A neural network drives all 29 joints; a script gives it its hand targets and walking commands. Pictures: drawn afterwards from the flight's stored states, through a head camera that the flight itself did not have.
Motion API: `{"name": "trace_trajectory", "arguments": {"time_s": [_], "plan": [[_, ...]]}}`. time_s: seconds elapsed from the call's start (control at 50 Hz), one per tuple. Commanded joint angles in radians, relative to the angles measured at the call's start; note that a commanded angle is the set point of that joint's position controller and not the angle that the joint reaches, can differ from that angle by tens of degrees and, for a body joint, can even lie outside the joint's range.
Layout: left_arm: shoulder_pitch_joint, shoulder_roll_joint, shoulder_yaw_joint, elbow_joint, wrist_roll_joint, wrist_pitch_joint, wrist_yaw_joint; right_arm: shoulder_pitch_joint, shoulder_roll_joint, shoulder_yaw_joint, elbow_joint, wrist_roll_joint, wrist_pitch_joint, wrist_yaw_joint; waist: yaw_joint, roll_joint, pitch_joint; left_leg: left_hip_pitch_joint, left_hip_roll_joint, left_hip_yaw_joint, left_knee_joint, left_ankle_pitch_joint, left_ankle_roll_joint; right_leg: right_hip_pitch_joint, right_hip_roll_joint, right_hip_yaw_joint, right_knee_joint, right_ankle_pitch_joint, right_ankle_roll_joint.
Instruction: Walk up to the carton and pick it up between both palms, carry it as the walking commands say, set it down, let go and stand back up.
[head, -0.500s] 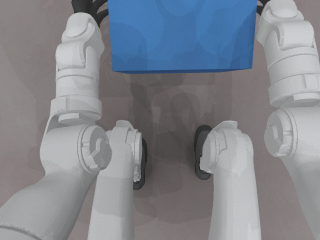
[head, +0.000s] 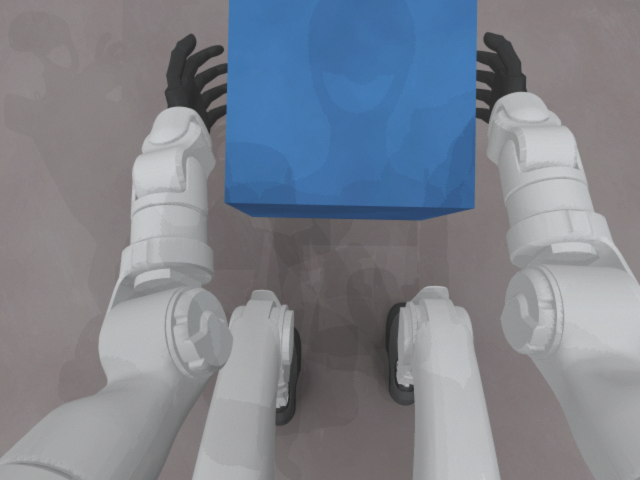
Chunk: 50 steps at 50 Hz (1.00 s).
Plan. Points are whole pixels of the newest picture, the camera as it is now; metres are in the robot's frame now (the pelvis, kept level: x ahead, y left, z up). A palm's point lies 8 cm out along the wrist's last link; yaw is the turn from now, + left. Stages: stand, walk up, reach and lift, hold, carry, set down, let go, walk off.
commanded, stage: reach and lift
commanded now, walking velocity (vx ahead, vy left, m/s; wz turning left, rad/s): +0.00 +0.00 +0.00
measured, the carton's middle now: (344, 100) +0.56 -0.01 -0.14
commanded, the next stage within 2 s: none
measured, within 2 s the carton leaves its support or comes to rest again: neither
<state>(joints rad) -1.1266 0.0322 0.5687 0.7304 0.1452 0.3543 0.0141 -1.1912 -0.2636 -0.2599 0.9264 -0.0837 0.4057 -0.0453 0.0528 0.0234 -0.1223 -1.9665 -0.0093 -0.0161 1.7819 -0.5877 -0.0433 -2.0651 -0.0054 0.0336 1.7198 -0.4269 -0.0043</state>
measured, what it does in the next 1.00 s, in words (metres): rises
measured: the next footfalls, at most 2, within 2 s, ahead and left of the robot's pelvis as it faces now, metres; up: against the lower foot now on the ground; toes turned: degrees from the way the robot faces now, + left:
none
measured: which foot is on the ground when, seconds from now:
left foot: down 0.00-1.00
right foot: down 0.00-1.00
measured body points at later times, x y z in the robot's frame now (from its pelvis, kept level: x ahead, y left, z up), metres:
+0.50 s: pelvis +0.02 +0.00 +0.07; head +0.26 -0.03 +0.45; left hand +0.49 +0.16 +0.01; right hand +0.50 -0.19 -0.02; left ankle +0.08 +0.14 -0.46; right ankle +0.12 -0.12 -0.46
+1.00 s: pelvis +0.03 +0.00 +0.13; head +0.23 -0.03 +0.53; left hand +0.48 +0.16 +0.09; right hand +0.48 -0.20 +0.06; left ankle +0.08 +0.14 -0.46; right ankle +0.12 -0.12 -0.46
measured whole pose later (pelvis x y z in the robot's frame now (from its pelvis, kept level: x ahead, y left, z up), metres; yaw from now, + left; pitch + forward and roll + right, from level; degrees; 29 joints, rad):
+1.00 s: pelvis +0.03 +0.00 +0.13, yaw -1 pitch +38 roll +2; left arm -0.81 -0.10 0.57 0.59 0.19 0.38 -0.04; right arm -0.86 -0.13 -0.35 0.73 -0.17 0.46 -0.03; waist 0.05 0.02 -0.23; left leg -1.49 -0.01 -0.02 1.29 -0.47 -0.04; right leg -1.57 -0.01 0.03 1.25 -0.34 0.00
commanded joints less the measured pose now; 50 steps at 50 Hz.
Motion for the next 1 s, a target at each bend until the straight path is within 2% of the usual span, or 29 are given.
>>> {"name": "trace_trajectory", "arguments": {"time_s": [0.0, 0.04, 0.1, 0.3, 0.44, 0.52, 0.6, 0.68, 0.86, 0.98], "plan": [[-0.546, -0.947, -0.503, -0.064, -0.112, 0.047, -0.279, -0.652, 1.045, 0.302, -0.313, 0.109, -0.052, 0.317, 0.005, -0.119, -1.144, 0.378, -0.161, 0.089, -0.274, 0.292, 0.026, 0.902, 0.142, -0.097, -0.168, 0.301, 0.014], [-0.563, -0.955, -0.547, -0.114, -0.141, 0.042, -0.276, -0.649, 1.051, 0.33, -0.35, 0.127, -0.052, 0.316, 0.002, -0.114, -1.213, 0.416, -0.163, 0.086, -0.279, 0.349, 0.021, 0.945, 0.147, -0.094, -0.173, 0.364, 0.015], [-0.532, -0.96, -0.569, -0.126, -0.145, 0.044, -0.271, -0.612, 1.051, 0.337, -0.356, 0.119, -0.049, 0.317, -0.006, -0.12, -1.233, 0.46, -0.164, 0.077, -0.299, 0.392, 0.018, 0.96, 0.153, -0.097, -0.19, 0.395, 0.017], [-0.301, -0.993, -0.482, -0.009, -0.041, 0.056, -0.279, -0.4, 1.062, 0.248, -0.244, 0.029, -0.04, 0.341, -0.011, -0.091, -0.998, 0.485, -0.157, 0.064, -0.415, 0.413, 0.015, 0.896, 0.148, -0.081, -0.311, 0.371, 0.002], [-0.34, -1.009, -0.548, -0.103, -0.08, 0.032, -0.284, -0.465, 1.073, 0.32, -0.36, 0.073, -0.064, 0.353, -0.003, -0.105, -1.104, 0.572, -0.153, 0.057, -0.461, 0.433, 0.017, 0.998, 0.15, -0.078, -0.359, 0.401, 0.004], [-0.359, -0.996, -0.558, -0.104, -0.081, 0.044, -0.285, -0.494, 1.07, 0.329, -0.378, 0.074, -0.054, 0.355, -0.001, -0.113, -1.113, 0.607, -0.15, 0.058, -0.491, 0.376, 0.02, 1.037, 0.148, -0.081, -0.394, 0.34, 0.012], [-0.335, -0.992, -0.512, -0.053, -0.045, 0.07, -0.295, -0.449, 1.09, 0.276, -0.303, 0.031, -0.025, 0.364, -0.01, -0.108, -1.005, 0.602, -0.146, 0.061, -0.541, 0.271, 0.026, 1.025, 0.141, -0.081, -0.446, 0.225, 0.012], [-0.296, -1.007, -0.469, -0.022, -0.015, 0.09, -0.309, -0.407, 1.115, 0.243, -0.262, -0.005, -0.002, 0.378, -0.009, -0.111, -0.936, 0.611, -0.142, 0.065, -0.583, 0.227, 0.031, 1.041, 0.133, -0.078, -0.495, 0.174, 0.01], [-0.232, -1.065, -0.522, -0.1, -0.032, 0.082, -0.337, -0.342, 1.171, 0.293, -0.338, 0.012, -0.009, 0.405, 0.001, -0.115, -0.998, 0.742, -0.138, 0.051, -0.652, 0.383, 0.033, 1.19, 0.138, -0.065, -0.564, 0.348, 0.004], [-0.162, -1.068, -0.558, -0.132, -0.021, 0.077, -0.344, -0.253, 1.184, 0.313, -0.348, 0.002, -0.011, 0.415, 0.003, -0.111, -0.958, 0.818, -0.131, 0.036, -0.713, 0.438, 0.032, 1.241, 0.138, -0.051, -0.624, 0.396, 0.0]]}}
